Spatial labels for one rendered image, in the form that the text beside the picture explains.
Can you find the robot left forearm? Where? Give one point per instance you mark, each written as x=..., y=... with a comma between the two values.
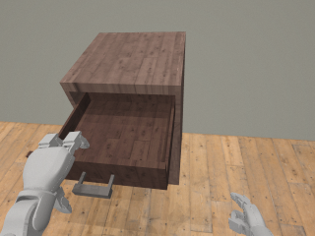
x=30, y=214

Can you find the handle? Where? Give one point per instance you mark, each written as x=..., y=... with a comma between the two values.
x=94, y=191

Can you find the right robot hand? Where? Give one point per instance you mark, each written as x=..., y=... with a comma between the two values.
x=241, y=222

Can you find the drawer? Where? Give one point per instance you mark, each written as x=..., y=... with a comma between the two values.
x=130, y=136

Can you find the robot right forearm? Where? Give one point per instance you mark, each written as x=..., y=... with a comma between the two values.
x=259, y=230

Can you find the left robot hand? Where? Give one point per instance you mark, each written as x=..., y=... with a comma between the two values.
x=50, y=163

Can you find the cabinet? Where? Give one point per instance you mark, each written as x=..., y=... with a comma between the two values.
x=150, y=62

